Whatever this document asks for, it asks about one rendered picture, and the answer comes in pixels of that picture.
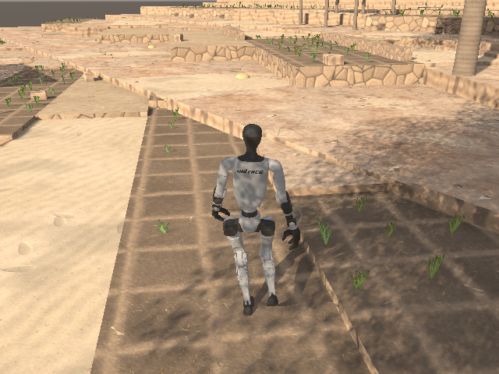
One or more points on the left robot thigh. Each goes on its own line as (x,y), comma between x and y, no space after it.
(231,230)

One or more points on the robot left upper arm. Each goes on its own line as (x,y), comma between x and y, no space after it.
(222,178)

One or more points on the right robot forearm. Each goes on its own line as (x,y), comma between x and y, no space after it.
(289,213)

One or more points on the robot right upper arm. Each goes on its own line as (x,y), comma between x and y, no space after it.
(279,180)

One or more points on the left robot shin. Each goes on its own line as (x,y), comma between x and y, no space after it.
(244,281)

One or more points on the robot right hand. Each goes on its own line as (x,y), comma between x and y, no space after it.
(294,240)

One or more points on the left robot forearm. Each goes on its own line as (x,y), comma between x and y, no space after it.
(217,202)

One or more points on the robot left hand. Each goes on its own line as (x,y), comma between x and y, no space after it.
(216,216)

